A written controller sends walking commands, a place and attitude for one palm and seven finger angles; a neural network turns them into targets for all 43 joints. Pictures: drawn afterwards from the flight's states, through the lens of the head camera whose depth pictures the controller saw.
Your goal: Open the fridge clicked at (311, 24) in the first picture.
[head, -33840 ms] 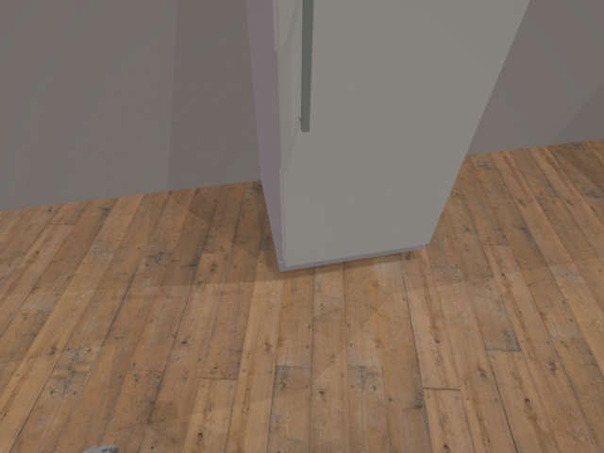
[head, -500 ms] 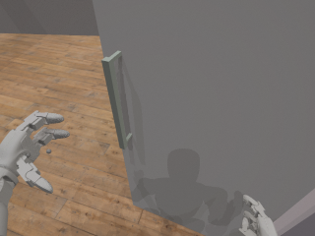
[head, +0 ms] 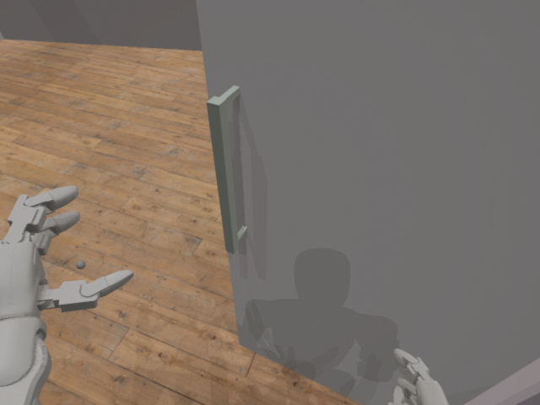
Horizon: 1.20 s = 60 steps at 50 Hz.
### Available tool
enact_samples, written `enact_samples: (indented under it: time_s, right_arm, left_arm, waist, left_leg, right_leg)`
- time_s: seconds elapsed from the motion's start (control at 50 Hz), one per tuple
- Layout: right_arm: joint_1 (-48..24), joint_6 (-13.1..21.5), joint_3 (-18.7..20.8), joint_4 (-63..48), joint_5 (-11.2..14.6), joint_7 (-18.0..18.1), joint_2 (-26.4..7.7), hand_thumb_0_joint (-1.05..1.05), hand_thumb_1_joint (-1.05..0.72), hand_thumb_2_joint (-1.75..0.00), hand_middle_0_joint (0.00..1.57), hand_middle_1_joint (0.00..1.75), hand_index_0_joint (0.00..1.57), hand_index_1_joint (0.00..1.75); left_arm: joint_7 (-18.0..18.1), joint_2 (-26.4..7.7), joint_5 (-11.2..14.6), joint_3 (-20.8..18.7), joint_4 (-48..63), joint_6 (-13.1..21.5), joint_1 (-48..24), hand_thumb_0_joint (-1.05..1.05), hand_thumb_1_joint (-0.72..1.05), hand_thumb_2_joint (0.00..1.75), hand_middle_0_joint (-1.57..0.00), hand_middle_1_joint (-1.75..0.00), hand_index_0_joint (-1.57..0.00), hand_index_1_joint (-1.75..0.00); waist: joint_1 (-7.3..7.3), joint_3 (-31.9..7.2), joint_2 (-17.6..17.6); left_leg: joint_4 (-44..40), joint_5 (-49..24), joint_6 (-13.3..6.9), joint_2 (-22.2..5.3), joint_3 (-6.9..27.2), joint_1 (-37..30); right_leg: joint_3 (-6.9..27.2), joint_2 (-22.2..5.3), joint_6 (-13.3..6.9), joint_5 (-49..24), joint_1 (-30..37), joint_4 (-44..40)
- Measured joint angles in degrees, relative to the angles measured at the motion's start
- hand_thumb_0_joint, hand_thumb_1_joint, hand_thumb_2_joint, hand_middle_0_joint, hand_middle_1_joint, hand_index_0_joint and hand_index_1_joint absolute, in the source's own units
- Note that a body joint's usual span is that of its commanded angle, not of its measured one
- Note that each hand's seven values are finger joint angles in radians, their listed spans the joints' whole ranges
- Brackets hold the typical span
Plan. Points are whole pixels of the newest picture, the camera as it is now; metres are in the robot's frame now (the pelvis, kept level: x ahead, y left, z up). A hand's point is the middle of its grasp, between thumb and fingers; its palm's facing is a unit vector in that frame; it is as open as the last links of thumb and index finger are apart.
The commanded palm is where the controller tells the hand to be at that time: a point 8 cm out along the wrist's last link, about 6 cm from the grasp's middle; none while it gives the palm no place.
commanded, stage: draw the hand back to the body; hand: left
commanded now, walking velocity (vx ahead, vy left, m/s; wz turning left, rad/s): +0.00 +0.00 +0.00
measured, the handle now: (232, 182) +0.42 +0.13 +0.12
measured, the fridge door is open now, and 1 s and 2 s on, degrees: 71 71 71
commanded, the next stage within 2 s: step back with the hand held close in 0.72 s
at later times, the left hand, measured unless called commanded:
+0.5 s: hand (83, 278) +0.19 +0.24 +0.16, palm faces +0.49 -0.79 -0.38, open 7.7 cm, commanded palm +0.15 +0.28 +0.18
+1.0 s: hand (91, 268) +0.20 +0.24 +0.16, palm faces +0.46 -0.80 -0.39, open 7.4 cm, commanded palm +0.14 +0.27 +0.18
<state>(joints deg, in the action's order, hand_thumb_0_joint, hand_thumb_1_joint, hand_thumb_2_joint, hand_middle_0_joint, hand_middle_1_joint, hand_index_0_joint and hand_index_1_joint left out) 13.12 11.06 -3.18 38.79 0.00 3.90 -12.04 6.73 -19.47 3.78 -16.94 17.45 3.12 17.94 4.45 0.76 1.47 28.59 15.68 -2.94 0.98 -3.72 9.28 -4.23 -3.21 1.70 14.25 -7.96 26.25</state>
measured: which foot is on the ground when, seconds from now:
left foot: down 0.00-1.00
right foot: down 0.00-1.00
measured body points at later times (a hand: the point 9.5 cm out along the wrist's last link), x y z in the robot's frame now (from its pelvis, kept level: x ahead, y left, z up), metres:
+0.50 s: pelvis +0.01 -0.03 +0.00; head -0.02 -0.04 +0.45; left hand +0.16 +0.28 +0.18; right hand +0.20 -0.26 -0.07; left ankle +0.00 +0.08 -0.74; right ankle +0.00 -0.14 -0.74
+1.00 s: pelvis +0.00 -0.03 +0.00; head +0.00 -0.03 +0.45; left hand +0.17 +0.28 +0.19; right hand +0.18 -0.26 -0.08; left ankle +0.00 +0.08 -0.74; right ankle +0.00 -0.14 -0.74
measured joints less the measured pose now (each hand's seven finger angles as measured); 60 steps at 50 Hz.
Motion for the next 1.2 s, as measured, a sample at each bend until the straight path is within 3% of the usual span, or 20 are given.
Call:
enact_samples:
  time_s: [0.22, 0.5, 0.9, 0.96, 1.06, 1.2]
  right_arm:
    - [0.00, -2.00, 1.96, -0.75, 0.27, -0.36, -1.10, 0.02, -0.91, -0.90, 0.20, 0.30, 0.20, 0.30]
    - [-1.11, -1.70, 2.83, -1.17, 0.43, 0.67, -1.52, 0.02, -0.91, -0.90, 0.20, 0.30, 0.20, 0.30]
    - [-0.87, -1.84, 2.19, -1.61, 0.64, 0.86, -1.22, 0.02, -0.91, -0.90, 0.20, 0.30, 0.20, 0.30]
    - [-1.97, -3.83, 2.01, -2.41, 0.33, 0.34, -1.36, 0.01, -0.91, -0.90, 0.20, 0.30, 0.20, 0.30]
    - [-2.58, -6.85, 2.57, -4.80, 0.42, 0.12, -1.09, 0.01, -0.91, -0.90, 0.20, 0.30, 0.20, 0.30]
    - [-1.15, -7.74, 3.05, -7.47, 0.60, 0.51, 0.21, 0.01, -0.91, -0.90, 0.20, 0.30, 0.20, 0.30]
  left_arm:
    - [0.07, -1.03, 0.01, -1.94, 2.31, 0.97, 5.04, 0.00, 0.37, 0.65, -0.22, -0.61, -0.23, -0.61]
    - [0.33, -0.74, -0.03, -2.61, 4.00, 1.16, 7.88, 0.01, 0.81, 0.86, -0.21, -0.35, -0.22, -0.35]
    - [0.00, -0.67, -0.18, -2.86, 3.52, 2.35, 6.16, 0.01, 0.89, 0.90, -0.21, -0.30, -0.21, -0.30]
    - [0.47, -0.48, -0.79, -4.46, 4.07, 4.94, 5.46, 0.01, 0.89, 0.90, -0.21, -0.30, -0.21, -0.30]
    - [0.81, -1.11, -1.47, -4.26, 7.52, 6.00, 8.93, 0.01, 0.89, 0.90, -0.20, -0.30, -0.21, -0.30]
    - [1.26, -5.23, -1.76, -6.52, 12.33, 6.72, 12.97, 0.01, 0.89, 0.90, -0.21, -0.30, -0.22, -0.30]
  waist:
    - [-1.05, -0.34, 0.76]
    - [0.22, -0.53, 1.43]
    - [0.14, -0.04, 1.88]
    - [-0.73, 0.17, 1.62]
    - [-2.73, 1.34, -0.62]
    - [-4.13, 2.53, -3.59]
  left_leg:
    - [-1.72, -0.05, 0.82, -0.85, -0.35, -2.20]
    - [-1.34, 0.17, 2.15, -2.24, 0.86, -2.53]
    - [-0.98, -0.21, 2.56, -2.96, 1.26, -1.77]
    - [0.47, -0.09, 2.21, -3.41, 0.99, 1.28]
    - [0.51, -0.71, 1.36, -2.39, -0.83, 3.69]
    - [2.28, -1.01, -0.07, -0.91, -1.91, 6.44]
  right_leg:
    - [0.37, 0.95, -0.48, -0.04, 1.81, -1.46]
    - [-0.80, 2.35, -1.86, 0.43, 2.66, -1.58]
    - [-1.18, 3.10, -2.32, -0.25, 2.42, -2.17]
    - [-0.89, 3.49, -2.15, -1.24, -0.10, -2.31]
    - [0.89, 2.32, -1.20, -1.51, -4.03, -0.21]
    - [2.00, 0.66, -0.08, -0.99, -7.92, 3.70]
